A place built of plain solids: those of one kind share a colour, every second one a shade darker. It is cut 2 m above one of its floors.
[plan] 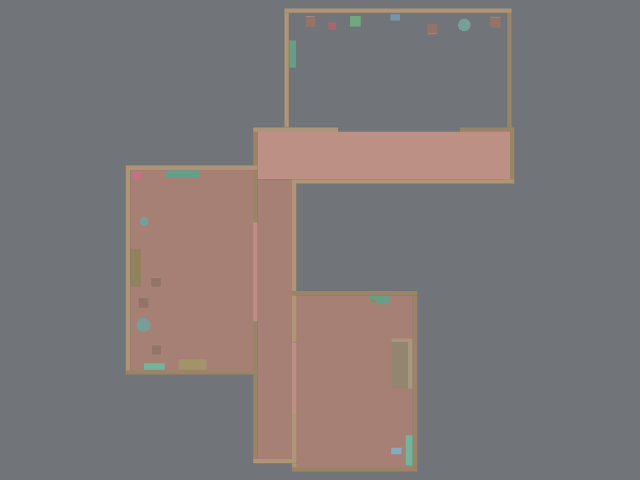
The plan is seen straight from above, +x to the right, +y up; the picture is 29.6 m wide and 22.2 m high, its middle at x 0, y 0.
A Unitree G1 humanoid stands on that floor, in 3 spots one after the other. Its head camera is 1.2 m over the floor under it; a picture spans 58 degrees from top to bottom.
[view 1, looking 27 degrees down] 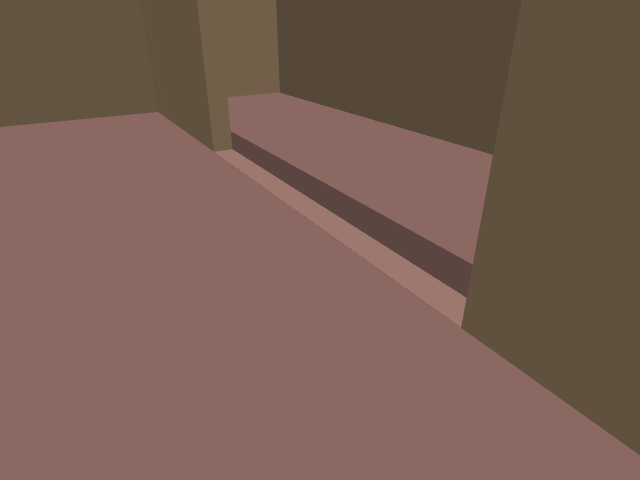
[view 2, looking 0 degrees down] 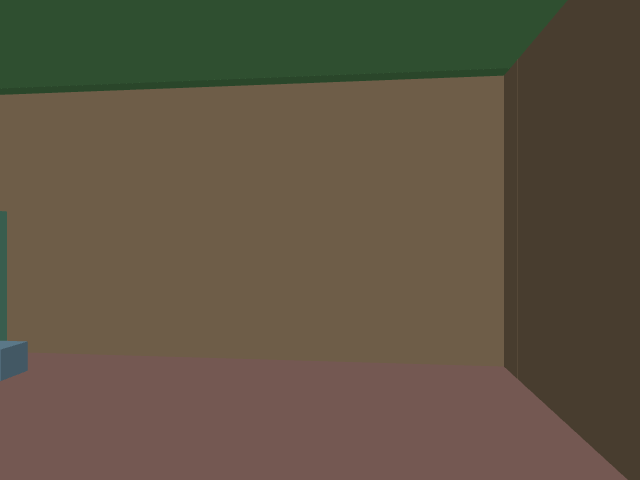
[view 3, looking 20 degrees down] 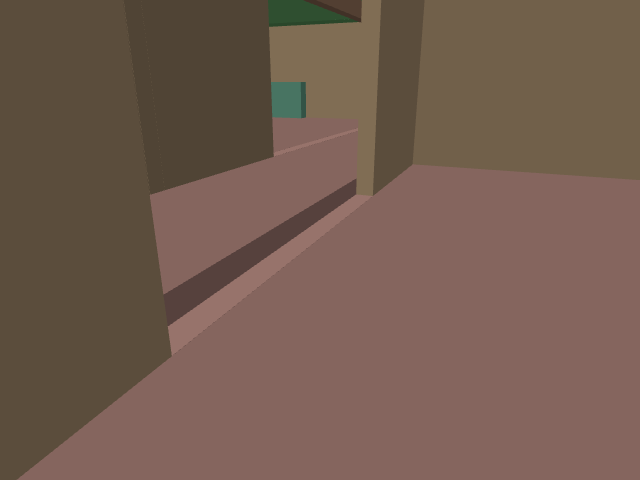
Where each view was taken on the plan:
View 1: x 0.21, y -3.76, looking -121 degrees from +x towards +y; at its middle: floor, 2.64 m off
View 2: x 0.21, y -6.24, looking -84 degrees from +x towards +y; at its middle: wall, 4.29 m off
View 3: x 0.21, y -9.34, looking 113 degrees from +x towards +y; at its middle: floor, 3.51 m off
